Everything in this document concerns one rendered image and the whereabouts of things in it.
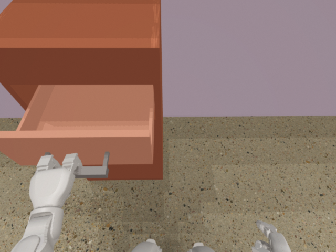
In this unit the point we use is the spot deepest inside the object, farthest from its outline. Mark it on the robot left shin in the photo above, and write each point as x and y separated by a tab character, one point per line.
151	240

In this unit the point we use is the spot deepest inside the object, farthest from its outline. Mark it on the robot right shin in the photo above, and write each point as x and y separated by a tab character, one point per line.
198	244

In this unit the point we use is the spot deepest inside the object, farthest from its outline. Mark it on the handle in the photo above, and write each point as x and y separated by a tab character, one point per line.
90	171

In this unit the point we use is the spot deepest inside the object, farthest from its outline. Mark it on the drawer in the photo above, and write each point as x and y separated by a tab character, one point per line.
85	119

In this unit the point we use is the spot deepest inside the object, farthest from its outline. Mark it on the left robot forearm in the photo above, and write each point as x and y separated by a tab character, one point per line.
42	231

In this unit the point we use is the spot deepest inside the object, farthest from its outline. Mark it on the robot left hand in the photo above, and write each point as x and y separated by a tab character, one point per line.
51	187

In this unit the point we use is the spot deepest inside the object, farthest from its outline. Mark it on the robot right hand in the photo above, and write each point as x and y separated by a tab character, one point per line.
277	242

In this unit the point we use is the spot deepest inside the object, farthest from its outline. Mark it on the robot shin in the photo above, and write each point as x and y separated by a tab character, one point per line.
198	244
151	240

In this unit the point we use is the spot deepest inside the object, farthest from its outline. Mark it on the cabinet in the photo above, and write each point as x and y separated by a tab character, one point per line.
86	42

